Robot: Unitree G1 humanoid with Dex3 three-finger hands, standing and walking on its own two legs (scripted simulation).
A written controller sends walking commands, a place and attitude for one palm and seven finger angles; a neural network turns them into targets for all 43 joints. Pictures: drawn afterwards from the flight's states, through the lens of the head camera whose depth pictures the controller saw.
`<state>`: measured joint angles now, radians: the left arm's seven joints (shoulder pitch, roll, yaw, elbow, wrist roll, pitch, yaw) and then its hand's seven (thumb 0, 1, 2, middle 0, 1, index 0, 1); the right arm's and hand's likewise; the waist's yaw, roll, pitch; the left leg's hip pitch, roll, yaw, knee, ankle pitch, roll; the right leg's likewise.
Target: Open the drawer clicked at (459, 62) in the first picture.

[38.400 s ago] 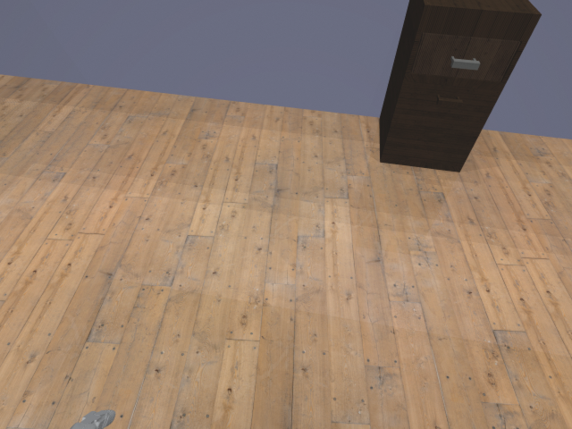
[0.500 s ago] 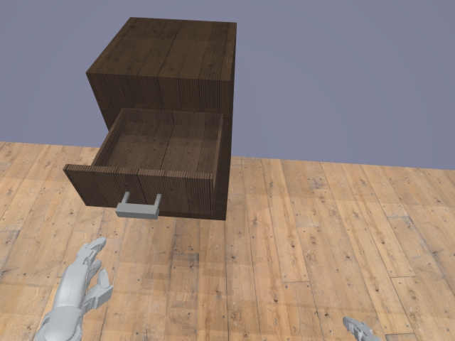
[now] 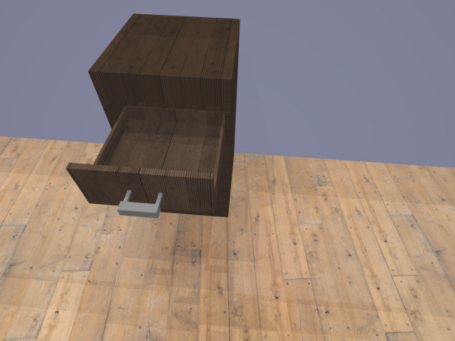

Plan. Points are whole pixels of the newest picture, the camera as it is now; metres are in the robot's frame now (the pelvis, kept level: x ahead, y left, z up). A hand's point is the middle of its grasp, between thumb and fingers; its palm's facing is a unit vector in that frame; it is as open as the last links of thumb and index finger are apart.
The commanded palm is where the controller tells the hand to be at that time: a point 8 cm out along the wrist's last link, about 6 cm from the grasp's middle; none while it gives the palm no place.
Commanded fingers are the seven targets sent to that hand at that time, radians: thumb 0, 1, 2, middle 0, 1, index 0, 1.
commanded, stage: let the arm hang, fingers relaxed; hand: left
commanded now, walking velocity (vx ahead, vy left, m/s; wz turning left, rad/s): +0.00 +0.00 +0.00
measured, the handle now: (141, 202) +0.47 +0.27 -0.17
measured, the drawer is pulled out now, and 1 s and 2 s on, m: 0.30 0.30 0.30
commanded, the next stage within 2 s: look to check the result in 0.44 s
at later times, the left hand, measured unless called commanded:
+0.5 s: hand out of the picture -0.02 +0.16 -0.18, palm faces +0.03 -0.99 -0.16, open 7.4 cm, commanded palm none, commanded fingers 0.00 0.90 0.90 -0.20 -0.30 -0.20 -0.30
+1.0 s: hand out of the picture -0.01 +0.15 -0.18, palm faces +0.04 -0.98 -0.17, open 7.4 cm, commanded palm none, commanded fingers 0.00 0.90 0.90 -0.20 -0.30 -0.20 -0.30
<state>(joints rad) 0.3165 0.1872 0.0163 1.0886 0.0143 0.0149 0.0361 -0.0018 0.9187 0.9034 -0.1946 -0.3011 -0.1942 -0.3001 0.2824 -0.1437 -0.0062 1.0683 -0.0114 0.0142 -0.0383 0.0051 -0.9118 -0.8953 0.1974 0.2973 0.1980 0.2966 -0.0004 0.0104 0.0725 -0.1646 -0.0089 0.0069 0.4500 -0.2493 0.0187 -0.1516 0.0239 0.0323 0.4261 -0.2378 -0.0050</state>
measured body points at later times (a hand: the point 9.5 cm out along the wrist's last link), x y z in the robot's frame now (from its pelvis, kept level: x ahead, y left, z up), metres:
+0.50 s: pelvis +0.00 +0.00 +0.00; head +0.01 +0.01 +0.45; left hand -0.02 +0.21 -0.16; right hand -0.05 -0.20 -0.16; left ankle +0.00 +0.11 -0.74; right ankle +0.00 -0.12 -0.74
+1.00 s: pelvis +0.00 -0.01 +0.00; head +0.02 -0.01 +0.45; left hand -0.01 +0.20 -0.16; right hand -0.02 -0.21 -0.16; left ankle +0.00 +0.11 -0.74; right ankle +0.00 -0.12 -0.74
